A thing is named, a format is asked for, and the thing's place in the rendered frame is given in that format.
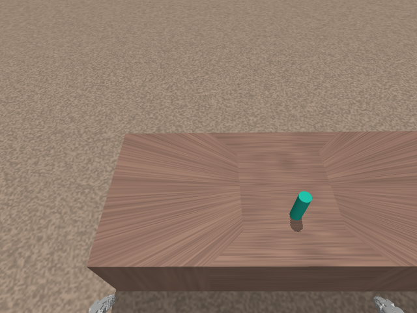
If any can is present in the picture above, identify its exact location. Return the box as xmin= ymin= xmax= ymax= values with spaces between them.
xmin=290 ymin=191 xmax=312 ymax=220

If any right robot hand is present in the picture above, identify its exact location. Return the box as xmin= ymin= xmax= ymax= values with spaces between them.
xmin=373 ymin=296 xmax=404 ymax=313

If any left robot hand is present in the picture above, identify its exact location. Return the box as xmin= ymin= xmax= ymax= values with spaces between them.
xmin=89 ymin=294 xmax=115 ymax=313

